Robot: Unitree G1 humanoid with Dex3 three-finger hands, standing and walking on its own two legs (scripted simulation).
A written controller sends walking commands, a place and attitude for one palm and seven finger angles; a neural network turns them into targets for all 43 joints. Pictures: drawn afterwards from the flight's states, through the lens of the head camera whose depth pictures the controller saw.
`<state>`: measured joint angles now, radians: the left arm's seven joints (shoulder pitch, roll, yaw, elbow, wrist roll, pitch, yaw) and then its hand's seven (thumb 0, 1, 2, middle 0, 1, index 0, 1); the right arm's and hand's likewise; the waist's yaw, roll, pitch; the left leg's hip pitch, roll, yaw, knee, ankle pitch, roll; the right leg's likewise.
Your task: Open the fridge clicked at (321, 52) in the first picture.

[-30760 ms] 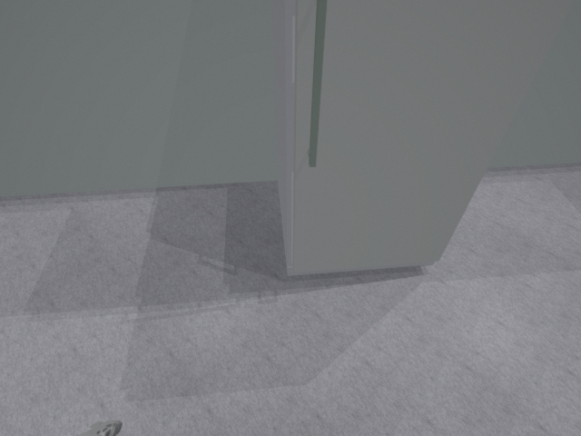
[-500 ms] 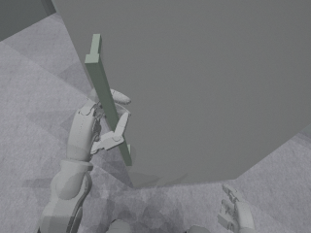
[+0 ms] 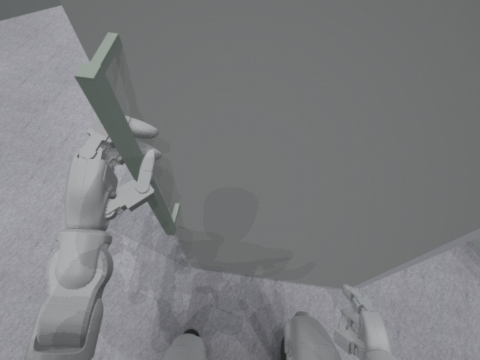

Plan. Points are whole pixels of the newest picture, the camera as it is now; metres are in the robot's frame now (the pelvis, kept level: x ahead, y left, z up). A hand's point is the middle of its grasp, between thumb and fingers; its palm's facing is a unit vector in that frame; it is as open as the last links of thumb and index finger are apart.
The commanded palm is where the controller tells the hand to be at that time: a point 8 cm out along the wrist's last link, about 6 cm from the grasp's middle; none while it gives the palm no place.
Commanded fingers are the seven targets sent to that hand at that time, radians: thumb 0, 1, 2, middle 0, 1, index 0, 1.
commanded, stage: walk backward, drawing the door open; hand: left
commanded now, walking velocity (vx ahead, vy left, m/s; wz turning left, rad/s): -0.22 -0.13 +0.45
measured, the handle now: (151, 171) +0.35 +0.17 +0.09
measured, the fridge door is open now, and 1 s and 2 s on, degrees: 51 85 80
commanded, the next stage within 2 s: stop walking and hold the door back in 0.70 s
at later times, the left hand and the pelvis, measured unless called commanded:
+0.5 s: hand (150, 322) +0.15 +0.11 +0.14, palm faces +0.54 -0.81 -0.22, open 5.9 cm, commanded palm +0.10 +0.14 +0.14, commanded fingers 0.00 0.90 0.90 -0.45 -1.40 -0.45 -1.40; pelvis -0.05 -0.17 -0.02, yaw +19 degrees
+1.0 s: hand out of the picture +0.03 +0.04 +0.15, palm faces +0.82 -0.48 -0.32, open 5.7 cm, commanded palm +0.00 +0.09 +0.14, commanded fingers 0.00 0.90 0.90 -0.45 -1.40 -0.45 -1.40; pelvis -0.08 -0.33 +0.00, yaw +33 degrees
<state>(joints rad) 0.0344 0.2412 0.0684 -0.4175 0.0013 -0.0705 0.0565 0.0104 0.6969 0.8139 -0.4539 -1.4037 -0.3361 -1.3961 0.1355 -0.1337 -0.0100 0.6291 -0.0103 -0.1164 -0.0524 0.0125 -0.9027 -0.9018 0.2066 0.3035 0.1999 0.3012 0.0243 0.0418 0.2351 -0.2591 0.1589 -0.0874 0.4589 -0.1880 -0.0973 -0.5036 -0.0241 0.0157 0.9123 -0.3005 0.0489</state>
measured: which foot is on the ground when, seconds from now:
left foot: down 0.00-0.10, up 0.12-0.40, down 0.42-0.80, up 0.82-1.00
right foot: up 0.00-0.08, down 0.10-0.42, up 0.44-0.80, down 0.82-1.00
